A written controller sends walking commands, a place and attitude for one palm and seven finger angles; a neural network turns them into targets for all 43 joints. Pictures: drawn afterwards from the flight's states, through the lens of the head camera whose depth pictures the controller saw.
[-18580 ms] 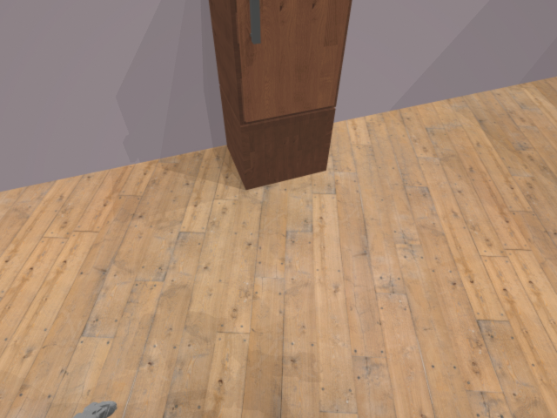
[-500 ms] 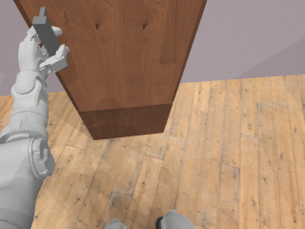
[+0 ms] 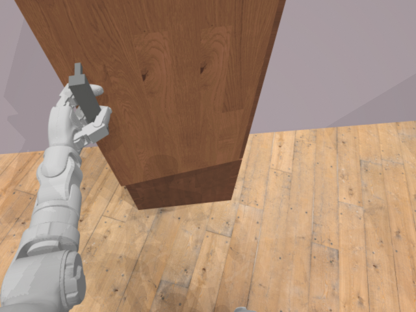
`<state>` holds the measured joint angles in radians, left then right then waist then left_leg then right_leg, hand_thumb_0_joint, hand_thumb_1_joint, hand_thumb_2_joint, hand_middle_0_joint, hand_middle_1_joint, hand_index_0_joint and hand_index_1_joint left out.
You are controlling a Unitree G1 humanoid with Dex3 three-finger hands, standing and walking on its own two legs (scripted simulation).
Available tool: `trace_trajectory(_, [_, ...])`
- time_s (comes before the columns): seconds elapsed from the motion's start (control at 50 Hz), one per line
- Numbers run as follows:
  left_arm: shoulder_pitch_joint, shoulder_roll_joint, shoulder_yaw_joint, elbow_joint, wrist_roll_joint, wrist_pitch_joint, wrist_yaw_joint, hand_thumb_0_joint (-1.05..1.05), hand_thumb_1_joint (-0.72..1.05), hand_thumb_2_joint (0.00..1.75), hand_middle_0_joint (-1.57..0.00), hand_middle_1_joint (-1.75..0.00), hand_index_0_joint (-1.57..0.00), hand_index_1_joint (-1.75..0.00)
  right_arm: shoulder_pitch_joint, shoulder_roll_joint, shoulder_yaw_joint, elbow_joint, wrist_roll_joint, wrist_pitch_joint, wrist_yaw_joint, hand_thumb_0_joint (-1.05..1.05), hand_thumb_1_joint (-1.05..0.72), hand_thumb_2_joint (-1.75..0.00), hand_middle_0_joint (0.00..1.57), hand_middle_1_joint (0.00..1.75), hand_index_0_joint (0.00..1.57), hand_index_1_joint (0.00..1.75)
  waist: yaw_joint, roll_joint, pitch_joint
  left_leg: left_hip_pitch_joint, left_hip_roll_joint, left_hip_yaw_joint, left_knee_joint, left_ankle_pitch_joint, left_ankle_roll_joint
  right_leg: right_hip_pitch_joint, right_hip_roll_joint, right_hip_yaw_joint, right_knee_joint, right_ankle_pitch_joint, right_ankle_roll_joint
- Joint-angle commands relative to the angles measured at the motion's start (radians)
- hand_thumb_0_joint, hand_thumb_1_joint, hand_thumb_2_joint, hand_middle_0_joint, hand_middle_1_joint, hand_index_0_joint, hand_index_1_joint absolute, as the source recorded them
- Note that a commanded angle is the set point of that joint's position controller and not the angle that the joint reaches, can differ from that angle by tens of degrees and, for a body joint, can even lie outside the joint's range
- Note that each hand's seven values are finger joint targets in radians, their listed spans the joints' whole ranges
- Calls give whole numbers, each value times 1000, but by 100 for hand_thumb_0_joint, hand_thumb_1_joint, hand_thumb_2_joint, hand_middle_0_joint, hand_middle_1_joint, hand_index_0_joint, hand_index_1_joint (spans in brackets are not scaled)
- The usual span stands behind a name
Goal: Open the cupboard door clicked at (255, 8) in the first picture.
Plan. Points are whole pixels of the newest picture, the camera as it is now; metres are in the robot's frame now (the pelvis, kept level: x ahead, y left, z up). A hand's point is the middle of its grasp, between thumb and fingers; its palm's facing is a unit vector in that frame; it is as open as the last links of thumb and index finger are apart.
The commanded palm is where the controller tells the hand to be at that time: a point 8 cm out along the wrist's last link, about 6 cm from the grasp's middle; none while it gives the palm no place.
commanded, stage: pull the door open along its arc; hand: left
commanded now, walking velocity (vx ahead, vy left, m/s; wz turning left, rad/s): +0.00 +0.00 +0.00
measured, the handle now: (90, 100) +0.51 +0.21 +0.10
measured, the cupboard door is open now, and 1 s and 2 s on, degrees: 8 40 39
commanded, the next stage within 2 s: open thumb and fingers to let go in 0.50 s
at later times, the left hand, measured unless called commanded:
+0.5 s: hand (161, 199) +0.29 +0.06 +0.10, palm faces +0.36 -0.93 -0.02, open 7.0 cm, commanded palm +0.23 +0.12 +0.09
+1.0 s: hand (168, 200) +0.29 +0.05 +0.10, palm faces +0.46 -0.89 -0.04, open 10.4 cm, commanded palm +0.24 +0.10 +0.09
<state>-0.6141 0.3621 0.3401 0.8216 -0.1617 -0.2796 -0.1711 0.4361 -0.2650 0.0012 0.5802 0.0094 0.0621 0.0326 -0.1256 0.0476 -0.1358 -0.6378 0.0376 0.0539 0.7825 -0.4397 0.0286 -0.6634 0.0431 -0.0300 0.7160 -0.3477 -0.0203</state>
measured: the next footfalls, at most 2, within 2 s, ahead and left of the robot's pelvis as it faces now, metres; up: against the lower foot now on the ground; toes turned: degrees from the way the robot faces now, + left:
none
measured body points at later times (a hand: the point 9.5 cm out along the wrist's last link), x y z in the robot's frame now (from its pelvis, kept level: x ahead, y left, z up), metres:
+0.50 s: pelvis +0.01 -0.02 +0.01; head +0.01 -0.04 +0.46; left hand +0.27 +0.11 +0.10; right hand +0.22 -0.21 -0.07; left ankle -0.05 +0.10 -0.71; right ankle -0.01 -0.11 -0.71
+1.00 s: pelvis -0.02 -0.05 +0.01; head -0.01 -0.08 +0.46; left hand +0.26 +0.10 +0.10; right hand +0.15 -0.26 -0.11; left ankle -0.05 +0.09 -0.71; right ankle -0.01 -0.11 -0.71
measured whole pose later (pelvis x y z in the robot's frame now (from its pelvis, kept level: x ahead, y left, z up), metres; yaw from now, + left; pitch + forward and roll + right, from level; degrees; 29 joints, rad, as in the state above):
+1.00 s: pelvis -0.02 -0.05 +0.01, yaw +5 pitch +4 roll +1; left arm -0.04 -0.11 -0.14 0.12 0.05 -0.04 0.55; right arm 0.19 -0.20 0.00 0.63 -0.06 0.09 -0.04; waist -0.01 0.06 -0.07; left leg -0.39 0.01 -0.03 0.68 -0.37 -0.03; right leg -0.43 0.02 -0.11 0.71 -0.36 -0.08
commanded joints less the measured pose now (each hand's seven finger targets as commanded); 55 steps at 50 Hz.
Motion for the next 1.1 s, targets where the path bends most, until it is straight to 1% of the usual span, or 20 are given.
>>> trace_trajectory(0.0, [-19, 80, -57, -384, -37, -39, -15, 0, 90, 90, -40, -135, -40, -135, -1, -134, -54, -135, 18, -44, -7, 0, -90, -90, 20, 30, 20, 30, 83, -19, -363, 187, -20, -33, -76, 629, 12, 387, -8, 3, -21, 623, -7])
trace_trajectory(0.02, [8, 48, 69, -490, -99, -25, 124, 0, 90, 90, -40, -135, -40, -135, -43, -105, -58, -144, 20, -59, -2, 0, -90, -90, 20, 30, 20, 30, 156, -11, -365, 184, -28, -32, -82, 617, -8, 388, -1, -18, -42, 583, -1])
trace_trajectory(0.04, [68, -59, -32, -548, -74, -7, 200, 0, 90, 90, -40, -135, -40, -135, -70, -99, -55, -142, 17, -70, 9, 0, -90, -90, 20, 30, 20, 30, 134, 44, -336, 223, -25, -29, -92, 630, -20, 367, -1, -26, -43, 556, -1])
trace_trajectory(0.06, [130, -114, -76, -605, -61, 5, 246, 0, 90, 90, -40, -135, -40, -135, -77, -93, -57, -139, 15, -79, 16, 0, -90, -90, 20, 30, 20, 30, 128, 13, -321, 246, -18, -37, -93, 665, -25, 355, -2, -38, -48, 549, 0])
trace_trajectory(0.1, [240, -141, -99, -692, -21, 28, 346, 0, 90, 90, -40, -135, -40, -135, -104, -94, -58, -141, 6, -80, 24, 0, -90, -90, 20, 30, 20, 30, 135, -59, -299, 240, -13, -40, -102, 665, -26, 382, -4, -43, -46, 554, -3])
trace_trajectory(0.12, [270, -156, -110, -769, 5, 34, 396, 0, 90, 90, -40, -135, -40, -135, -121, -86, -60, -145, 0, -78, 26, 0, -90, -90, 20, 30, 20, 30, 140, -45, -328, 256, -13, -35, -103, 682, -27, 408, -10, -37, -38, 581, -4])
trace_trajectory(0.18, [397, -260, -205, -911, 79, 73, 519, 0, 90, 90, -40, -135, -40, -135, -186, -60, -54, -164, -16, -65, 28, 0, -90, -90, 20, 30, 20, 30, 155, -60, -296, 265, -13, -31, -121, 650, -33, 443, -24, -38, -38, 570, -10])
trace_trajectory(0.22, [416, -293, -259, -980, 134, 108, 593, 0, 90, 90, -40, -135, -40, -135, -230, -53, -50, -173, -27, -46, 18, 0, -90, -90, 20, 30, 20, 30, 145, -84, -269, 269, -13, -36, -133, 586, -32, 447, -31, -32, -47, 535, -11])
trace_trajectory(0.24, [466, -334, -297, -1012, 156, 127, 622, 0, 90, 90, -40, -135, -40, -135, -251, -41, -46, -182, -32, -37, 12, 0, -90, -90, 20, 30, 20, 30, 154, -66, -251, 273, -14, -34, -138, 572, -32, 453, -34, -30, -50, 526, -12])
trace_trajectory(0.34, [616, -415, -385, -1109, 231, 214, 748, 0, 90, 90, -40, -135, -40, -135, -344, -8, -28, -200, -49, 8, -17, 0, -90, -90, 20, 30, 20, 30, 171, -116, -183, 264, -26, -40, -158, 443, -30, 494, -51, -19, -88, 466, -16])
trace_trajectory(0.4, [766, -453, -451, -1141, 270, 248, 753, 0, 90, 90, -40, -135, -40, -135, -368, 9, -22, -204, -56, 35, -24, 0, -90, -90, 20, 30, 20, 30, 176, -130, -172, 278, -32, -35, -149, 451, -28, 525, -58, -7, -99, 539, -16])
trace_trajectory(0.44, [687, -504, -514, -1172, 259, 261, 751, 0, 90, 90, -40, -135, -40, -135, -397, 14, -12, -199, -53, 48, -28, 0, -90, -90, 20, 30, 20, 30, 155, -79, -133, 289, -37, -41, -148, 425, -29, 496, -63, -6, -106, 534, -14])
trace_trajectory(0.5, [602, -548, -564, -1142, 251, 276, 763, 0, 90, 90, -40, -135, -40, -135, -419, 17, -5, -181, -55, 51, -36, 0, -90, -90, 20, 30, 20, 30, 129, -83, -79, 298, -39, -57, -132, 389, -29, 453, -66, -6, -121, 495, -11])
trace_trajectory(0.56, [525, -602, -615, -1103, 261, 282, 780, 0, 90, 90, -40, -135, -40, -135, -428, 17, -4, -162, -63, 40, -34, 0, -90, -90, 20, 30, 20, 30, 116, -86, -100, 297, -43, -68, -108, 374, -28, 418, -76, -6, -100, 500, -1])
trace_trajectory(0.58, [424, -572, -592, -1076, 267, 276, 792, 0, 90, 90, -40, -135, -40, -135, -421, 13, -4, -147, -63, 37, -39, 0, -90, -90, 20, 30, 20, 30, 102, -90, -99, 280, -47, -76, -99, 363, -28, 399, -81, 1, -95, 491, 1])
trace_trajectory(0.64, [469, -548, -564, -1048, 266, 265, 787, 0, 69, 81, -38, -133, -38, -133, -407, 18, -10, -146, -67, 34, -50, 0, -90, -90, 20, 30, 20, 30, 126, -112, -167, 281, -57, -72, -98, 358, -27, 442, -90, 20, -96, 530, 10])
trace_trajectory(0.76, [412, -522, -536, -1004, 229, 216, 740, 0, 27, 63, -35, -128, -35, -128, -397, 11, -11, -140, -64, 12, -75, 0, -90, -90, 20, 30, 20, 30, 123, -201, -176, 250, -67, -78, -111, 304, -22, 481, -114, 65, -131, 531, 36])
trace_trajectory(0.86, [378, -495, -508, -970, 234, 174, 722, 0, -8, 48, -33, -124, -33, -124, -387, 7, -15, -129, -67, -9, -81, 0, -90, -90, 20, 30, 20, 30, 126, -168, -173, 239, -68, -74, -113, 277, -20, 468, -125, 92, -150, 465, 37])
trace_trajectory(0.98, [327, -481, -482, -918, 227, 139, 723, 0, -50, 30, -30, -120, -30, -120, -388, 6, -17, -122, -67, -34, -84, 0, -90, -90, 20, 30, 20, 30, 130, -172, -139, 220, -68, -75, -121, 218, -18, 437, -129, 112, -193, 289, 32])
trace_trajectory(1.08, [266, -473, -461, -875, 216, 122, 739, 0, -50, 30, -27, -105, -27, -105, -393, 5, -17, -111, -67, -49, -86, 0, -90, -90, 20, 30, 20, 30, 129, -174, -134, 217, -69, -73, -125, 186, -17, 413, -126, 115, -214, 181, 27])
